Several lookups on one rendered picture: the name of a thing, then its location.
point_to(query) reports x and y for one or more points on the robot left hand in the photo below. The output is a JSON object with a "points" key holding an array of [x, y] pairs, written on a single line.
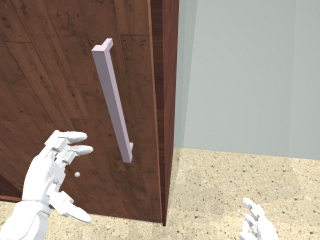
{"points": [[38, 184]]}

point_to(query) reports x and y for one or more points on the robot left forearm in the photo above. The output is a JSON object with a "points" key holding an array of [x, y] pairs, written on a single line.
{"points": [[28, 222]]}

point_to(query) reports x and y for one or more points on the wardrobe door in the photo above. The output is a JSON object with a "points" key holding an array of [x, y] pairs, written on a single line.
{"points": [[49, 81], [7, 189]]}

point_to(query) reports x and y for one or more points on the robot right hand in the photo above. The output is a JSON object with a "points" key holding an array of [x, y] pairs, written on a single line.
{"points": [[262, 229]]}

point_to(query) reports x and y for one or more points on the handle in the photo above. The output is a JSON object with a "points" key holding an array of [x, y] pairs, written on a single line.
{"points": [[104, 67]]}

